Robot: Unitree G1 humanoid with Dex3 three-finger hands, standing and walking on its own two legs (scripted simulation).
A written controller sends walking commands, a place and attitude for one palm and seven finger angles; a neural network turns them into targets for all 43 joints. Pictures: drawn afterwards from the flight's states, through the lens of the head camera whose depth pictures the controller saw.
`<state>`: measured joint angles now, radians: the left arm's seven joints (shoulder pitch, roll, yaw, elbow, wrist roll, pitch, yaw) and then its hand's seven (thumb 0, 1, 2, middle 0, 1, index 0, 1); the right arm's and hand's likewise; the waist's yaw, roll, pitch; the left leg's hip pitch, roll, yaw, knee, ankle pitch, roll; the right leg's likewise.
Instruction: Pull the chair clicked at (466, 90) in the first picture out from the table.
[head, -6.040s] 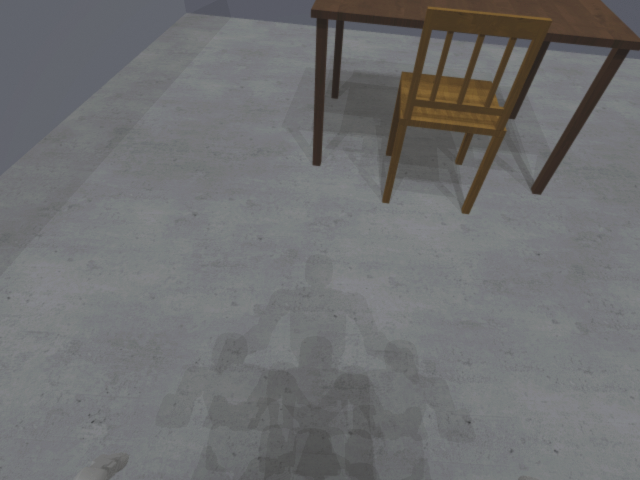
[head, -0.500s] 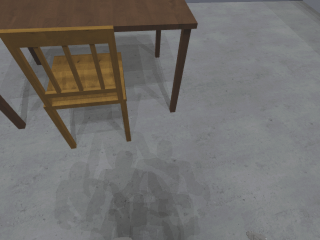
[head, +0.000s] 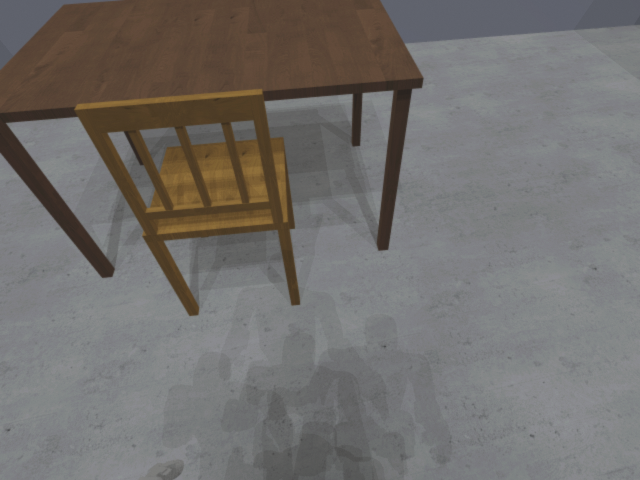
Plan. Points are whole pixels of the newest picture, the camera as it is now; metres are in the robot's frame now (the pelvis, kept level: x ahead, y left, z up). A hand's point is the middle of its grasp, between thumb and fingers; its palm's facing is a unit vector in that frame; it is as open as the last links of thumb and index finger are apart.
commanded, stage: take the last steps up to it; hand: left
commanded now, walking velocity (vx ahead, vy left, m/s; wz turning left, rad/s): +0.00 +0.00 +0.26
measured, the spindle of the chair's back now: (194, 168) +0.80 +0.33 -0.11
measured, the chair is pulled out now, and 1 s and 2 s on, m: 0.00 0.00 0.00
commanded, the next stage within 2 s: come to a stop and stand still in 1.30 s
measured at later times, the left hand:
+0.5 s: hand out of the picture -0.09 +0.21 -0.17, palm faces +0.23 -0.95 -0.19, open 7.3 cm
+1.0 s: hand (193, 370) +0.32 +0.24 -0.17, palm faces +0.03 -0.98 -0.21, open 7.3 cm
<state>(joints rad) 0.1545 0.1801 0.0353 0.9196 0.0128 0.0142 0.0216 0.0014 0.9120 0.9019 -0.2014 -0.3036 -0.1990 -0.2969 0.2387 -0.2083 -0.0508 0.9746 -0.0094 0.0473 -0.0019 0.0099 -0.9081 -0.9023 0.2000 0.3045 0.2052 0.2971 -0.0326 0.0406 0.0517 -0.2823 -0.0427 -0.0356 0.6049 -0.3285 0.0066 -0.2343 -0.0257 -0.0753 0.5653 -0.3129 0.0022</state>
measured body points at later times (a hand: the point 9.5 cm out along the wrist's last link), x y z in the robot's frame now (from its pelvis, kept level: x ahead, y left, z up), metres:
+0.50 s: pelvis +0.03 +0.05 +0.00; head +0.03 +0.06 +0.45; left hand -0.10 +0.26 -0.15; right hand +0.14 -0.18 -0.13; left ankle +0.01 +0.16 -0.73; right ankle +0.00 -0.10 -0.73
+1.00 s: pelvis +0.20 +0.05 -0.02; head +0.23 +0.04 +0.43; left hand +0.32 +0.29 -0.15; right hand +0.08 -0.15 -0.17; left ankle +0.01 +0.16 -0.71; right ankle +0.31 -0.02 -0.73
